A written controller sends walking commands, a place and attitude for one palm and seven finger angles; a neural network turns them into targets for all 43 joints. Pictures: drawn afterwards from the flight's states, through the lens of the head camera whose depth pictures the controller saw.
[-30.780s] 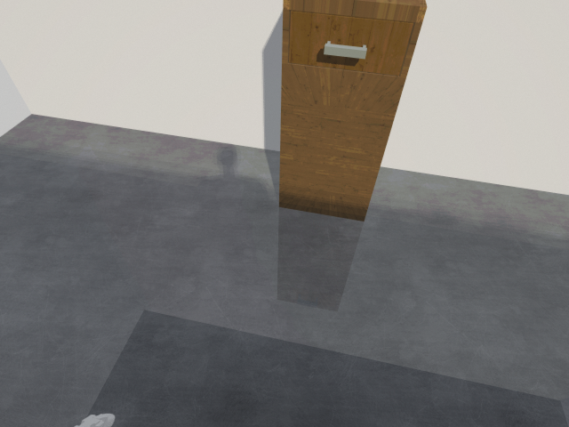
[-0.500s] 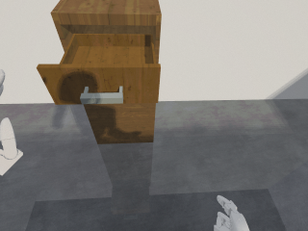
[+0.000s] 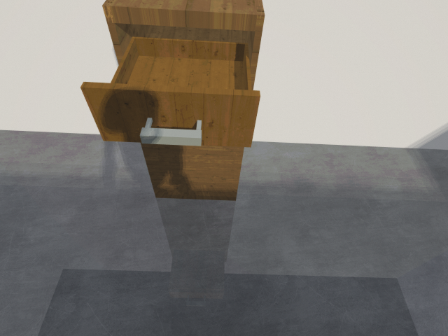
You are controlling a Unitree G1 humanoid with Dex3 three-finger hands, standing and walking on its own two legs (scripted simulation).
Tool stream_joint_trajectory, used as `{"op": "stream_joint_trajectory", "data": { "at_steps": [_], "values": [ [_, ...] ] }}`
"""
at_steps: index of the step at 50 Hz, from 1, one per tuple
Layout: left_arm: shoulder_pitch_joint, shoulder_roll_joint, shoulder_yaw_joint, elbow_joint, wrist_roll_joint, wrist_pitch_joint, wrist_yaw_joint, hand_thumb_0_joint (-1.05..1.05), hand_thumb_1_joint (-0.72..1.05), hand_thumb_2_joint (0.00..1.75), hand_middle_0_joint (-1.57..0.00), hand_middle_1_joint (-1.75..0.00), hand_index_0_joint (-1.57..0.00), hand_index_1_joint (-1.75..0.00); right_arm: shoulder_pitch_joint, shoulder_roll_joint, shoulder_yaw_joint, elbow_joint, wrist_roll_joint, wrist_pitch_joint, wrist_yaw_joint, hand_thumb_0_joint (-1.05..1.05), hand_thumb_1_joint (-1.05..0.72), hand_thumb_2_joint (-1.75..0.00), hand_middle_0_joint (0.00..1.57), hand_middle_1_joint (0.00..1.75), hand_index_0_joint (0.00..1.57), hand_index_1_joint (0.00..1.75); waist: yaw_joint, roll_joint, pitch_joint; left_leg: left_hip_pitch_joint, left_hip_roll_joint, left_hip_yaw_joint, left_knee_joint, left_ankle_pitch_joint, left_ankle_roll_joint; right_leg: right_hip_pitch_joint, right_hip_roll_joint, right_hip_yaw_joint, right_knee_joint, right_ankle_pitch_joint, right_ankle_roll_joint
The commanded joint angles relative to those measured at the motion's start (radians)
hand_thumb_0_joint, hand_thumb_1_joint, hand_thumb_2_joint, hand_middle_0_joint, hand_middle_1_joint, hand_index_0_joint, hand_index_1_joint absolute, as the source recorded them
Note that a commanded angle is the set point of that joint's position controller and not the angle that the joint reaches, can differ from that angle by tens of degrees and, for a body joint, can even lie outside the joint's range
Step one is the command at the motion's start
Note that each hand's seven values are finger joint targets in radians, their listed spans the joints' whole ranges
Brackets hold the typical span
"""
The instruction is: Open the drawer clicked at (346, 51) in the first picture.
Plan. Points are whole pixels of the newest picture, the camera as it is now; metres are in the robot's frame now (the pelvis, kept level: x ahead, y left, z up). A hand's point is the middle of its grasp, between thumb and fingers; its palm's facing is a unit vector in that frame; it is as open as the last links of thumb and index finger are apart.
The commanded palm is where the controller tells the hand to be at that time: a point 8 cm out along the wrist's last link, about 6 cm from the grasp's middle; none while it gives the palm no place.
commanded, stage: let the arm hang, fingers relaxed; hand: left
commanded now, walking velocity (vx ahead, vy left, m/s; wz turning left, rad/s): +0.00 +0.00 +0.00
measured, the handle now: (173, 129) +0.52 +0.16 +0.04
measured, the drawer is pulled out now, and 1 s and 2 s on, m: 0.29 0.29 0.29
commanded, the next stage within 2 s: look to check the result in 0.64 s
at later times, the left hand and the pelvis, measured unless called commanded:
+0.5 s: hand out of the picture +0.02 +0.19 -0.17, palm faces -0.02 -0.98 -0.20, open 7.3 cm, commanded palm none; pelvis +0.00 +0.02 +0.01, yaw -3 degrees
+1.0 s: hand out of the picture +0.01 +0.18 -0.17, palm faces -0.01 -0.99 -0.17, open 7.4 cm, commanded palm none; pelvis +0.01 +0.03 +0.01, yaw -3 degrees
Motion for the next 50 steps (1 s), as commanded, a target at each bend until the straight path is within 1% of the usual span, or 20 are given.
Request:
{"op": "stream_joint_trajectory", "data": {
  "at_steps": [1,3,5,9,12,14,16,18,19,24,26,29,31,34,37,38,40,46,48,50],
  "values": [
    [-0.022,0.087,0.004,0.006,-0.007,-0.049,0.013,0.0,0.9,0.9,-0.2,-0.3,-0.2,-0.3,0.025,-0.072,-0.018,-0.018,0.015,-0.042,-0.016,0.0,-0.9,-0.9,0.2,0.3,0.2,0.3,-0.028,0.065,-0.084,0.063,0.054,-0.032,-0.114,0.09,0.048,0.054,-0.135,0.18,-0.159,0.065,0.001],
    [-0.019,0.078,-0.002,0.044,-0.008,-0.047,0.016,0.0,0.9,0.9,-0.2,-0.3,-0.2,-0.3,0.043,-0.07,-0.015,0.012,0.017,-0.043,-0.018,0.0,-0.9,-0.9,0.2,0.3,0.2,0.3,-0.029,0.041,-0.061,0.063,0.06,-0.034,-0.134,0.106,0.05,0.054,-0.131,0.165,-0.157,0.08,0.007],
    [-0.014,0.07,-0.006,0.076,-0.008,-0.045,0.02,0.0,0.9,0.9,-0.2,-0.3,-0.2,-0.3,0.051,-0.068,-0.012,0.039,0.017,-0.041,-0.019,0.0,-0.9,-0.9,0.2,0.3,0.2,0.3,-0.027,0.024,-0.021,0.053,0.06,-0.032,-0.154,0.083,0.049,0.042,-0.127,0.165,-0.167,0.046,0.011],
    [-0.003,0.059,-0.01,0.122,-0.009,-0.045,0.026,0.0,0.9,0.9,-0.2,-0.3,-0.2,-0.3,0.064,-0.051,-0.007,0.084,0.016,-0.043,-0.019,0.0,-0.9,-0.9,0.2,0.3,0.2,0.3,-0.023,-0.007,0.014,0.054,0.057,-0.027,-0.18,0.072,0.051,0.034,-0.124,0.164,-0.173,0.022,0.016],
    [-0.003,0.05,-0.009,0.138,-0.008,-0.042,0.03,0.0,0.9,0.9,-0.2,-0.3,-0.2,-0.3,0.067,-0.035,-0.007,0.107,0.013,-0.04,-0.017,0.0,-0.9,-0.9,0.2,0.3,0.2,0.3,-0.023,0.009,0.039,0.042,0.051,-0.021,-0.189,0.027,0.051,0.014,-0.122,0.169,-0.179,-0.028,0.018],
    [-0.008,0.046,-0.008,0.143,-0.008,-0.04,0.031,0.0,0.9,0.9,-0.2,-0.3,-0.2,-0.3,0.071,-0.029,-0.006,0.121,0.011,-0.039,-0.018,0.0,-0.9,-0.9,0.2,0.3,0.2,0.3,-0.023,-0.007,0.047,0.038,0.048,-0.021,-0.193,0.014,0.051,0.007,-0.121,0.175,-0.175,-0.043,0.018],
    [-0.009,0.042,-0.007,0.143,-0.006,-0.04,0.034,0.0,0.9,0.9,-0.2,-0.3,-0.2,-0.3,0.072,-0.022,-0.009,0.127,0.013,-0.039,-0.018,0.0,-0.9,-0.9,0.2,0.3,0.2,0.3,-0.02,0.018,0.056,0.035,0.049,-0.021,-0.198,0.0,0.051,-0.005,-0.117,0.173,-0.172,-0.052,0.019],
    [-0.018,0.036,-0.004,0.145,-0.007,-0.038,0.033,0.0,0.9,0.9,-0.2,-0.3,-0.2,-0.3,0.076,-0.014,-0.009,0.133,0.01,-0.042,-0.018,0.0,-0.9,-0.9,0.2,0.3,0.2,0.3,-0.02,0.036,0.055,0.016,0.048,-0.025,-0.209,-0.008,0.052,0.009,-0.117,0.17,-0.157,-0.033,0.02],
    [-0.019,0.034,-0.002,0.144,-0.006,-0.039,0.033,0.0,0.9,0.9,-0.2,-0.3,-0.2,-0.3,0.078,-0.008,-0.009,0.134,0.01,-0.044,-0.019,0.0,-0.9,-0.9,0.2,0.3,0.2,0.3,-0.02,0.03,0.044,0.016,0.049,-0.025,-0.211,0.004,0.052,0.021,-0.116,0.171,-0.151,-0.015,0.02],
    [-0.015,0.026,-0.001,0.152,-0.007,-0.041,0.034,0.0,0.9,0.9,-0.2,-0.3,-0.2,-0.3,0.074,0.0,-0.011,0.14,0.012,-0.05,-0.022,0.0,-0.9,-0.9,0.2,0.3,0.2,0.3,-0.016,0.063,0.021,0.033,0.052,-0.023,-0.208,0.042,0.053,0.036,-0.117,0.171,-0.138,0.033,0.019],
    [-0.019,0.027,-0.001,0.152,-0.007,-0.042,0.034,0.0,0.9,0.9,-0.2,-0.3,-0.2,-0.3,0.078,-0.003,-0.012,0.14,0.015,-0.05,-0.023,0.0,-0.9,-0.9,0.2,0.3,0.2,0.3,-0.018,0.045,0.021,0.038,0.056,-0.025,-0.207,0.045,0.052,0.038,-0.113,0.168,-0.14,0.034,0.021],
    [-0.015,0.02,-0.003,0.157,-0.007,-0.043,0.034,0.0,0.9,0.9,-0.2,-0.3,-0.2,-0.3,0.077,0.001,-0.013,0.145,0.014,-0.05,-0.024,0.0,-0.9,-0.9,0.2,0.3,0.2,0.3,-0.02,0.044,0.015,0.051,0.053,-0.02,-0.202,0.062,0.052,0.035,-0.119,0.173,-0.142,0.045,0.021],
    [-0.017,0.024,-0.003,0.156,-0.007,-0.043,0.035,0.0,0.9,0.9,-0.2,-0.3,-0.2,-0.3,0.077,-0.003,-0.014,0.142,0.016,-0.048,-0.023,0.0,-0.9,-0.9,0.2,0.3,0.2,0.3,-0.02,0.027,0.027,0.054,0.055,-0.023,-0.202,0.057,0.052,0.023,-0.114,0.172,-0.145,0.036,0.023],
    [-0.015,0.018,-0.003,0.16,-0.007,-0.044,0.036,0.0,0.9,0.9,-0.2,-0.3,-0.2,-0.3,0.078,0.002,-0.015,0.147,0.014,-0.049,-0.023,0.0,-0.9,-0.9,0.2,0.3,0.2,0.3,-0.025,0.041,0.021,0.059,0.052,-0.018,-0.203,0.055,0.051,0.024,-0.12,0.175,-0.148,0.033,0.022],
    [-0.014,0.015,-0.004,0.16,-0.006,-0.046,0.037,0.0,0.9,0.9,-0.2,-0.3,-0.2,-0.3,0.078,0.0,-0.016,0.146,0.015,-0.049,-0.023,0.0,-0.9,-0.9,0.2,0.3,0.2,0.3,-0.028,0.027,0.016,0.066,0.054,-0.021,-0.201,0.066,0.053,0.025,-0.118,0.175,-0.149,0.042,0.024],
    [-0.014,0.016,-0.004,0.163,-0.006,-0.046,0.036,0.0,0.9,0.9,-0.2,-0.3,-0.2,-0.3,0.074,0.0,-0.016,0.148,0.015,-0.05,-0.024,0.0,-0.9,-0.9,0.2,0.3,0.2,0.3,-0.026,0.042,0.016,0.068,0.053,-0.018,-0.2,0.072,0.051,0.026,-0.122,0.172,-0.148,0.047,0.024],
    [-0.006,0.013,-0.005,0.165,-0.007,-0.048,0.036,0.0,0.9,0.9,-0.2,-0.3,-0.2,-0.3,0.068,-0.004,-0.016,0.146,0.015,-0.051,-0.025,0.0,-0.9,-0.9,0.2,0.3,0.2,0.3,-0.026,0.045,0.001,0.081,0.052,-0.018,-0.194,0.091,0.051,0.033,-0.121,0.175,-0.147,0.065,0.024],
    [-0.001,0.014,-0.005,0.168,-0.004,-0.049,0.037,0.0,0.9,0.9,-0.2,-0.3,-0.2,-0.3,0.055,-0.007,-0.017,0.145,0.018,-0.05,-0.024,0.0,-0.9,-0.9,0.2,0.3,0.2,0.3,-0.026,0.033,0.023,0.09,0.054,-0.017,-0.197,0.088,0.05,0.013,-0.12,0.173,-0.159,0.056,0.026],
    [-0.008,0.01,-0.007,0.169,-0.005,-0.049,0.037,0.0,0.9,0.9,-0.2,-0.3,-0.2,-0.3,0.056,-0.005,-0.016,0.147,0.015,-0.05,-0.025,0.0,-0.9,-0.9,0.2,0.3,0.2,0.3,-0.03,0.043,0.027,0.085,0.053,-0.019,-0.2,0.09,0.049,0.017,-0.121,0.172,-0.156,0.064,0.027],
    [-0.006,0.009,-0.006,0.171,-0.005,-0.05,0.037,0.0,0.9,0.9,-0.2,-0.3,-0.2,-0.3,0.052,-0.009,-0.016,0.147,0.016,-0.052,-0.025,0.0,-0.9,-0.9,0.2,0.3,0.2,0.3,-0.028,0.03,0.014,0.093,0.055,-0.019,-0.201,0.101,0.05,0.026,-0.123,0.17,-0.154,0.075,0.027]
  ]
}}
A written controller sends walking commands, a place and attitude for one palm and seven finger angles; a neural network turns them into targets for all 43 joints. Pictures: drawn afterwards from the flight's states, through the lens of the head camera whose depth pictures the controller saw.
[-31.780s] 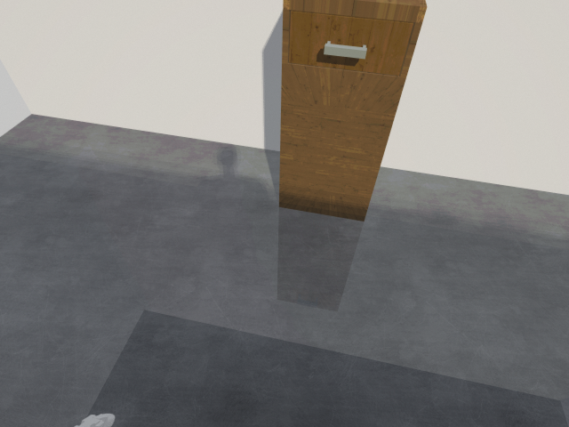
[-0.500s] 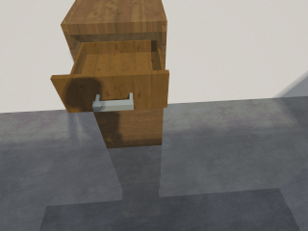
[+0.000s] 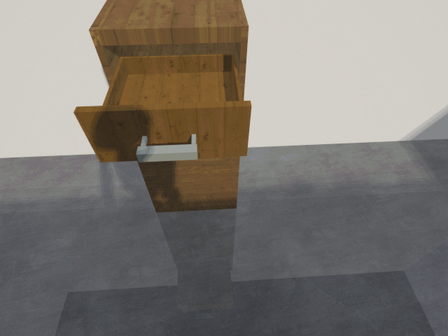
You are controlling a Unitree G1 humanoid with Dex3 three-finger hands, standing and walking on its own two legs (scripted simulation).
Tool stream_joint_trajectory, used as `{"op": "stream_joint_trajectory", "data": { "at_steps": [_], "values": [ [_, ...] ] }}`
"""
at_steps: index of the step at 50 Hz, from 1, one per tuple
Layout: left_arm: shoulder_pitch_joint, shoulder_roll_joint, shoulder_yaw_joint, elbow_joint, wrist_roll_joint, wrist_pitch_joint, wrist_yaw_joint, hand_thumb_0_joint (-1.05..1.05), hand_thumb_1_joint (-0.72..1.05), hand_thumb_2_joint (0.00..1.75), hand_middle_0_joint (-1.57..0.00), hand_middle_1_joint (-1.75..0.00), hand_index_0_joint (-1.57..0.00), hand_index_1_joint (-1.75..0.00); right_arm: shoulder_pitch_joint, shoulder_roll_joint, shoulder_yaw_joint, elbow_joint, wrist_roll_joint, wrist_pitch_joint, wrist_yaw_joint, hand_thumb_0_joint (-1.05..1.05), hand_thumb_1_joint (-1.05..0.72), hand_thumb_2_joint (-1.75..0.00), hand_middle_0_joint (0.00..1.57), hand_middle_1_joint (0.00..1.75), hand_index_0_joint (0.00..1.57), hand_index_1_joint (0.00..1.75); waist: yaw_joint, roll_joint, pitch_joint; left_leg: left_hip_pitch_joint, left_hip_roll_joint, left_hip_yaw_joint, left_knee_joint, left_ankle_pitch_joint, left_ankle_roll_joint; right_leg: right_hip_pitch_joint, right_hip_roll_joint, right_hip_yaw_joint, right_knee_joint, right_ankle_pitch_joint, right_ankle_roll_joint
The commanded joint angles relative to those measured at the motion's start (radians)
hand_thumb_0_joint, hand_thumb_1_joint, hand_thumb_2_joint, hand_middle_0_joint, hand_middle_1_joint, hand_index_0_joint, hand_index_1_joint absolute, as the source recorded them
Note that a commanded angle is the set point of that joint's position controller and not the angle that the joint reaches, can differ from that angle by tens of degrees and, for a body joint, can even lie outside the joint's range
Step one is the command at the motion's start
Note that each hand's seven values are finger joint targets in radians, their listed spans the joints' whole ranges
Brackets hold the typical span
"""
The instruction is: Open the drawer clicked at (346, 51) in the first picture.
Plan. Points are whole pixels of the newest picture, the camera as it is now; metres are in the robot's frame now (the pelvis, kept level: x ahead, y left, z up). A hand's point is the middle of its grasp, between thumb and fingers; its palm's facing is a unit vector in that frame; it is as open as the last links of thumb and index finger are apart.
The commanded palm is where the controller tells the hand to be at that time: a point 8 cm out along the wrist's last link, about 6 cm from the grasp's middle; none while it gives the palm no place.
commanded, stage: look to check the result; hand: left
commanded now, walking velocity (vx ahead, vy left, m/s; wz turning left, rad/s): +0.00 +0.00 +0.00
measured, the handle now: (168, 146) +0.50 +0.16 +0.03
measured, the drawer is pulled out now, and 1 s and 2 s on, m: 0.29 0.29 0.29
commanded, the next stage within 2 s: stand and wait in 0.24 s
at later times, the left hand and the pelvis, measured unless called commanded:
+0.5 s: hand out of the picture +0.01 +0.16 -0.17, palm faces +0.03 -0.98 -0.19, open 7.4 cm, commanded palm none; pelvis +0.01 -0.01 +0.00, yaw +0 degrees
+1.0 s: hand out of the picture +0.02 +0.16 -0.17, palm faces +0.03 -0.98 -0.19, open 7.4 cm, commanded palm none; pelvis +0.02 -0.01 +0.00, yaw +0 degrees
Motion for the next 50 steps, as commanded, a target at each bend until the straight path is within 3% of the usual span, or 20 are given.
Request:
{"op": "stream_joint_trajectory", "data": {
  "at_steps": [1,26,33,36,42,46,50],
  "values": [
    [0.068,0.106,0.016,-0.024,-0.004,-0.01,0.01,0.0,0.9,0.9,-0.2,-0.3,-0.2,-0.3,0.088,-0.083,-0.014,-0.011,0.008,-0.012,-0.006,0.0,-0.9,-0.9,0.2,0.3,0.2,0.3,-0.003,0.0,0.029,-0.008,0.095,-0.093,-0.078,0.075,0.011,-0.039,-0.085,0.099,-0.093,0.05,-0.018],
    [0.052,0.127,0.017,-0.03,-0.007,-0.016,0.01,0.0,0.9,0.9,-0.2,-0.3,-0.2,-0.3,0.073,-0.096,-0.012,-0.001,0.008,-0.015,-0.007,0.0,-0.9,-0.9,0.2,0.3,0.2,0.3,0.0,-0.016,0.004,0.016,0.098,-0.087,-0.079,0.14,0.008,0.009,-0.091,0.097,-0.095,0.136,-0.02],
    [0.044,0.126,0.015,-0.03,-0.008,-0.015,0.01,0.0,0.9,0.9,-0.2,-0.3,-0.2,-0.3,0.064,-0.1,-0.012,0.003,0.004,-0.016,-0.008,0.0,-0.9,-0.9,0.2,0.3,0.2,0.3,-0.002,0.017,0.007,0.021,0.098,-0.085,-0.079,0.153,0.005,0.011,-0.094,0.099,-0.093,0.155,-0.02],
    [0.049,0.133,0.018,-0.032,-0.007,-0.017,0.01,0.0,0.9,0.9,-0.2,-0.3,-0.2,-0.3,0.063,-0.103,-0.013,0.0,0.007,-0.016,-0.007,0.0,-0.9,-0.9,0.2,0.3,0.2,0.3,0.0,-0.023,0.001,0.03,0.101,-0.085,-0.08,0.153,0.007,0.014,-0.091,0.096,-0.098,0.157,-0.02],
    [0.043,0.133,0.015,-0.03,-0.007,-0.017,0.009,0.0,0.9,0.9,-0.2,-0.3,-0.2,-0.3,0.057,-0.108,-0.013,0.002,0.004,-0.017,-0.008,0.0,-0.9,-0.9,0.2,0.3,0.2,0.3,-0.003,0.007,0.006,0.029,0.099,-0.085,-0.079,0.159,0.004,0.016,-0.094,0.1,-0.1,0.166,-0.021],
    [0.047,0.141,0.018,-0.034,-0.008,-0.02,0.01,0.0,0.9,0.9,-0.2,-0.3,-0.2,-0.3,0.057,-0.115,-0.015,0.0,0.007,-0.018,-0.009,0.0,-0.9,-0.9,0.2,0.3,0.2,0.3,-0.001,-0.022,-0.016,0.044,0.102,-0.085,-0.077,0.172,0.005,0.03,-0.091,0.098,-0.097,0.195,-0.021],
    [0.042,0.14,0.016,-0.032,-0.008,-0.02,0.01,0.0,0.9,0.9,-0.2,-0.3,-0.2,-0.3,0.054,-0.114,-0.014,0.003,0.004,-0.017,-0.009,0.0,-0.9,-0.9,0.2,0.3,0.2,0.3,-0.003,-0.006,-0.005,0.039,0.1,-0.082,-0.078,0.172,0.002,0.028,-0.097,0.1,-0.096,0.206,-0.023]
  ]
}}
